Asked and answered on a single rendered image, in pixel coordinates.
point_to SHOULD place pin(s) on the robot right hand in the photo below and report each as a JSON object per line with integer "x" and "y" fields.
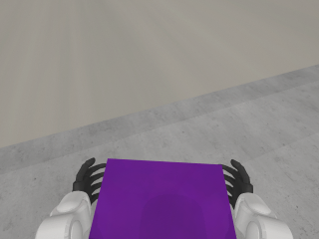
{"x": 240, "y": 182}

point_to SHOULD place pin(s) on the left robot forearm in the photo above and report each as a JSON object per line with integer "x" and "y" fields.
{"x": 69, "y": 220}

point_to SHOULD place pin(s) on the right robot forearm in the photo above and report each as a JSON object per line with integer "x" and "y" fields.
{"x": 255, "y": 220}

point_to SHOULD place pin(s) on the robot left hand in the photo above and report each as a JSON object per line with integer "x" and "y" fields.
{"x": 84, "y": 179}

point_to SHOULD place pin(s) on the carton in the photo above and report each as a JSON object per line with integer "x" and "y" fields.
{"x": 148, "y": 199}

